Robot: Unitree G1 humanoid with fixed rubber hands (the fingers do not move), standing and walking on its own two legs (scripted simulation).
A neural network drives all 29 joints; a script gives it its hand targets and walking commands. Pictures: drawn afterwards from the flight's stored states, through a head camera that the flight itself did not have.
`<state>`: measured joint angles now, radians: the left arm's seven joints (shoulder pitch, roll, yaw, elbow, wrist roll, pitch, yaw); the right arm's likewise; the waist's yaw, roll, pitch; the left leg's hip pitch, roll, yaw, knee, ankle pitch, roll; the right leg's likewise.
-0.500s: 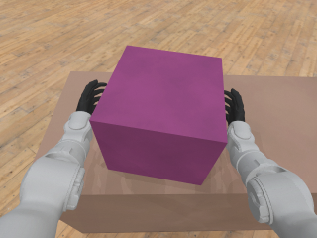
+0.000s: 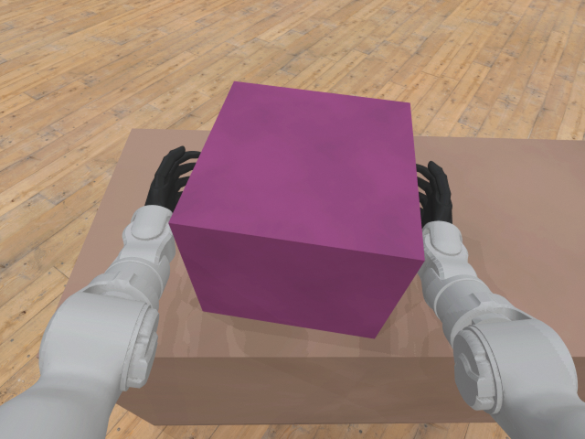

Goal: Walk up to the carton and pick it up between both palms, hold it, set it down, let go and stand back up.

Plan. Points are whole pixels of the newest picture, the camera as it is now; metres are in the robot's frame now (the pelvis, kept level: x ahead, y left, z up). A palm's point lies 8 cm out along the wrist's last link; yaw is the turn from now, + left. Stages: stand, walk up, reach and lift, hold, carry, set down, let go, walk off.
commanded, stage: reach and lift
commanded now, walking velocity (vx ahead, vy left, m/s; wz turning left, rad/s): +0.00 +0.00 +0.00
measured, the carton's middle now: (304, 209) +0.48 -0.04 +0.02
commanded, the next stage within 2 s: none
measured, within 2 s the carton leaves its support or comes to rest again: leaves its support in 0.96 s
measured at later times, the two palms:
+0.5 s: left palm (169, 204) +0.46 +0.15 +0.08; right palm (433, 223) +0.40 -0.21 +0.07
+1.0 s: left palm (166, 213) +0.44 +0.16 +0.08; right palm (437, 226) +0.39 -0.21 +0.07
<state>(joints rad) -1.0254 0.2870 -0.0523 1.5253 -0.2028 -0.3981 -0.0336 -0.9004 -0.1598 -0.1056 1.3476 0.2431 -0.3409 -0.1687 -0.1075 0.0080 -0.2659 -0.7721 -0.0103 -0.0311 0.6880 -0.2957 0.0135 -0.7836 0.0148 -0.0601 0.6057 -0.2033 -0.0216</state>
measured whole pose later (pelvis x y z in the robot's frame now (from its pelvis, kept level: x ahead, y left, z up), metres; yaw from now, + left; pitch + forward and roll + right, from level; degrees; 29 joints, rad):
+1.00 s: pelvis +0.04 +0.01 +0.03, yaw +0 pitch +9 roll -2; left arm -0.68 0.13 0.18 1.16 0.08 -0.40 -0.05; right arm -0.57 -0.08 -0.35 1.02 -0.06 -0.41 -0.12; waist -0.07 0.03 -0.08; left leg -0.30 -0.01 -0.01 0.39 -0.24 0.03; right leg -0.30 0.02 -0.06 0.27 -0.13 0.00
